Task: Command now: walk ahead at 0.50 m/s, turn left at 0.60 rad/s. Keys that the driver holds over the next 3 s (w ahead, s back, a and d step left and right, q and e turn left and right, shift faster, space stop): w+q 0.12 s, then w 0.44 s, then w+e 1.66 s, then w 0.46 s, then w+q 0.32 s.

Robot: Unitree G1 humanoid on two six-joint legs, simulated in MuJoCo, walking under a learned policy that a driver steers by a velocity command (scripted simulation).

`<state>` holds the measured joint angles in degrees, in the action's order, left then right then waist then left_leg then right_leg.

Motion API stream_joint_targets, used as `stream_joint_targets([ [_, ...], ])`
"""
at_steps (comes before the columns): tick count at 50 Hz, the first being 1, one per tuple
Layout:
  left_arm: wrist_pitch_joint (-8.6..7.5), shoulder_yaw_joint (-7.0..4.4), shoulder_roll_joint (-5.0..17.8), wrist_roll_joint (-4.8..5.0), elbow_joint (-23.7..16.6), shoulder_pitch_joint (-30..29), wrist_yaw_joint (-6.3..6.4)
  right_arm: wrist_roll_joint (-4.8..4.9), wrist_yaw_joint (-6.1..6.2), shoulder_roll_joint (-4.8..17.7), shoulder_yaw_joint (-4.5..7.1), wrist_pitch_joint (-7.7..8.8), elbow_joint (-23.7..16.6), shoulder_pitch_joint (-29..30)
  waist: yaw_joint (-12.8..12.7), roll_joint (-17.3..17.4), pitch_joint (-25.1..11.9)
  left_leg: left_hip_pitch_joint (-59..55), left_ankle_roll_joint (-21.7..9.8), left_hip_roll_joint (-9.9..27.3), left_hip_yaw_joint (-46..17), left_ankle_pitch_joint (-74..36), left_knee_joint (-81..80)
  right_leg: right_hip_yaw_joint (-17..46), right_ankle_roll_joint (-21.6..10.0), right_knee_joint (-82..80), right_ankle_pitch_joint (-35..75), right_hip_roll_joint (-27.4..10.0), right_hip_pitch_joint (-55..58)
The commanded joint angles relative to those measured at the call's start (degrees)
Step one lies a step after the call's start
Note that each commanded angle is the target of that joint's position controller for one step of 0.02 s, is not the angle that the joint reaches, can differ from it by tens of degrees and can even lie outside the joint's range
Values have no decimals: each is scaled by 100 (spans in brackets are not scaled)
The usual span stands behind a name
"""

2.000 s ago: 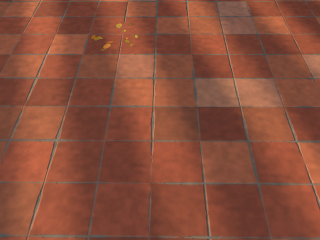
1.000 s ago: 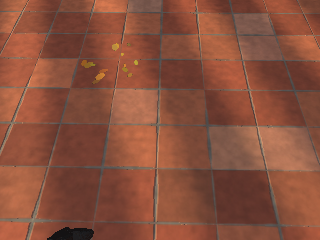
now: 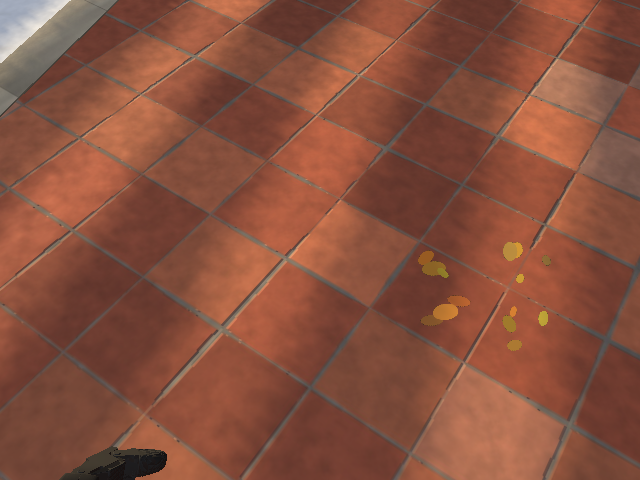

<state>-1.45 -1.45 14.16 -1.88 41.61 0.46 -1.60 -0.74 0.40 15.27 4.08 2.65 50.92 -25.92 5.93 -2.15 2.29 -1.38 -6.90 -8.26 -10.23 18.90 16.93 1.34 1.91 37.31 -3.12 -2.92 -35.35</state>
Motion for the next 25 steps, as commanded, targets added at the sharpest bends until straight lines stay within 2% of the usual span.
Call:
stream_joint_targets([
  [1, -182, -136, 643, 47, -520, -228, 36, -31, 78, 1039, 229, 53, -326, 88, -353, 725, 0, 176, -361, 1539, -1080, -3891, 381, -48, -203, -608, -296, 288, 733],
  [2, -214, -196, 782, 56, -356, 328, 90, -36, 57, 1118, 245, 74, -382, 272, -601, 719, -236, 400, -229, 1426, -1047, -4493, 855, -116, -303, -721, -539, 468, 1597],
  [3, -280, -266, 933, 44, -143, 1126, 161, 7, 2, 1136, 245, 111, -399, 394, -1010, 470, -658, 666, -92, 1119, -828, -4612, 1841, -126, -439, -1085, -378, 439, 2699],
  [4, -337, -357, 1283, -74, -77, 1995, 262, 74, -60, 817, 157, 164, -530, 371, -1336, 25, -1417, 1385, 33, 763, -545, -3335, 3301, 863, -688, -1259, -1301, -576, 4062],
  [5, -291, -460, 1794, -206, -131, 2151, 296, 251, -48, 218, 39, 146, -725, -211, -1006, -1312, -2091, 3101, 227, -138, 154, 921, 4947, 3432, -1264, -1743, -1780, -2230, 5382],
  [6, -206, -439, 1484, -85, -148, 1829, 258, 38, 0, 707, 78, 79, -626, -292, -785, -987, -1847, 3645, 172, 267, 204, 1097, 5612, 4313, -1454, -2039, -2303, -2277, 4868],
  [7, -191, -317, 946, -27, -208, 1441, 236, -45, -23, 766, 100, 35, -549, 12, -701, -290, -980, 3683, 194, 547, 255, 530, 5652, 3446, -1384, -2158, -2341, -2016, 4016],
  [8, -210, -234, 623, -17, -163, 1243, 202, -71, -74, 668, 70, 24, -560, 305, -678, 80, -500, 3576, 234, 721, 330, 163, 5394, 2574, -1288, -2268, -1786, -1665, 3393],
  [9, -240, -200, 535, -28, -88, 1236, 196, -98, -123, 564, 55, -3, -578, 412, -623, -101, -321, 3442, 266, 836, 364, 38, 5153, 1970, -1164, -2375, -1222, -1390, 3059],
  [10, -283, -186, 516, -13, 25, 1316, 193, -147, -176, 508, 41, -56, -592, 419, -561, -335, -232, 3293, 310, 888, 388, 10, 5006, 1544, -1119, -2466, -734, -1200, 2802],
  [11, -345, -193, 549, 15, 122, 1420, 163, -158, -209, 449, 23, -102, -584, 397, -525, -405, -236, 3191, 331, 866, 411, -14, 4932, 1293, -1136, -2500, -229, -1132, 2702],
  [13, -468, -209, 594, 65, 276, 1627, 98, -158, -251, 379, -5, -141, -634, 530, -494, -389, -272, 3295, 359, 833, 389, -113, 4709, 976, -1231, -2588, 410, -1125, 2741],
  [15, -510, -230, 655, 85, 380, 1723, 76, -176, -293, 348, -43, -145, -777, 956, -524, -356, -156, 3628, 425, 910, 421, -422, 4307, 712, -1298, -2789, 411, -1137, 2805],
  [17, -493, -231, 653, 88, 470, 1799, 69, -176, -336, 295, -107, -122, -933, 1454, -587, -321, -35, 3723, 509, 1014, 595, -817, 3624, 382, -1270, -2937, 333, -1021, 2784],
  [20, -455, -245, 719, 119, 608, 1963, 48, -152, -400, 141, -240, -72, -1112, 2122, -719, -347, 30, 3212, 559, 1105, 1088, -1325, 2466, -55, -1165, -2964, 496, -827, 2601],
  [23, -411, -287, 888, 117, 783, 2312, 44, -134, -369, 232, -260, -47, -1219, 2491, -836, -369, 47, 2877, 472, 1053, 1334, -1216, 1891, -20, -1113, -2792, 789, -1002, 2862],
  [25, -348, -311, 981, 108, 873, 2396, 60, -146, -319, 317, -240, -19, -1235, 2478, -788, -373, 53, 2660, 330, 972, 1406, -924, 1613, 18, -1074, -2525, 1142, -1144, 3124],
])
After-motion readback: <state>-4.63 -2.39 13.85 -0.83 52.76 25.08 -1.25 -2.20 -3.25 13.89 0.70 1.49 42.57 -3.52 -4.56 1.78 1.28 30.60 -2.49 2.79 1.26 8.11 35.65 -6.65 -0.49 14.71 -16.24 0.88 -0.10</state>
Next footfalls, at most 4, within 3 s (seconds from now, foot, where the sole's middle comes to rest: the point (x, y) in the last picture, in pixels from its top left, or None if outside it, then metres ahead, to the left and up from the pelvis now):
0.08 right None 0.22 -0.12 -0.77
0.56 left None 0.41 0.14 -0.77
1.10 right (296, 362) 0.71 -0.02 -0.77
1.62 left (248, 246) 1.05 0.08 -0.77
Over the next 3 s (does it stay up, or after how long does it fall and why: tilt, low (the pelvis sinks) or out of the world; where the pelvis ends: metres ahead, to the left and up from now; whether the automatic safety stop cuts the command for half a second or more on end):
stays up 1.42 -0.43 0.01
